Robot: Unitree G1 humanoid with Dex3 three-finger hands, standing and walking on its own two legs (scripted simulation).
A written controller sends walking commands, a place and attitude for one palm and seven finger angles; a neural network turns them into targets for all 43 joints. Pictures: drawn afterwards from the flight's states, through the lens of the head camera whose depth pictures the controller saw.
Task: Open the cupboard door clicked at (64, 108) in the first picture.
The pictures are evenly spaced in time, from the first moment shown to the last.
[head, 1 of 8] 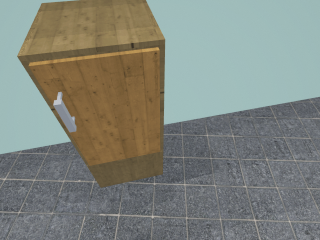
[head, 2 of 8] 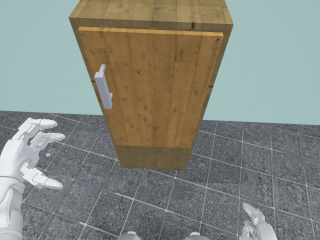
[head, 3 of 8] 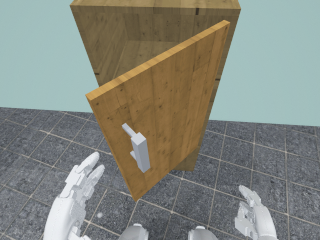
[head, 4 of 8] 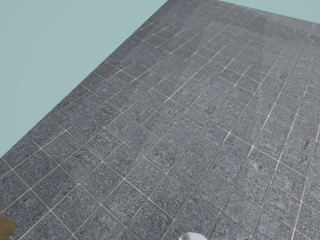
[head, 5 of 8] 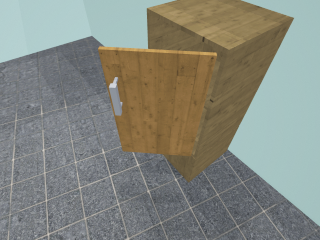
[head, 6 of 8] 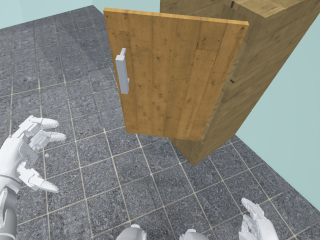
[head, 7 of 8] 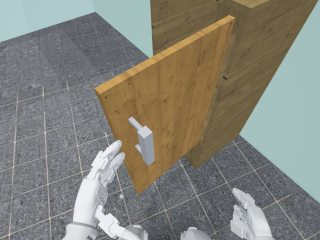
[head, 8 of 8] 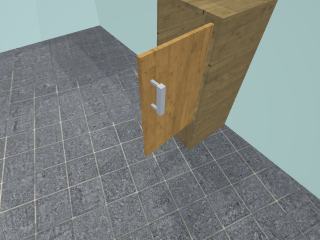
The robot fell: no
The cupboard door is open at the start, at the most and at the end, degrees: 0 98 95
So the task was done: yes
